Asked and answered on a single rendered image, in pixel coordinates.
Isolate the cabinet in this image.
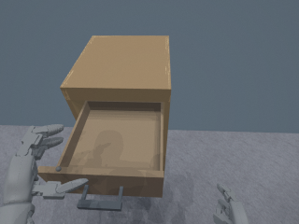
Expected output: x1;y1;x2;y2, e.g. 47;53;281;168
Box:
60;35;172;171

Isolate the right robot hand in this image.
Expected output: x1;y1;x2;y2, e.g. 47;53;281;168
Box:
213;183;249;224

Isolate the handle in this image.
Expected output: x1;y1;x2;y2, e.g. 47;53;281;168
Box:
77;185;123;212

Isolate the robot left forearm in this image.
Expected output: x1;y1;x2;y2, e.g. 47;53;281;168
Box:
0;202;36;224

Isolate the drawer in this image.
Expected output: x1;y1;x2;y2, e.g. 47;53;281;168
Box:
37;100;164;198

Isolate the left robot hand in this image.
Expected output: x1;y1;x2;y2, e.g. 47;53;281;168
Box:
3;124;89;205

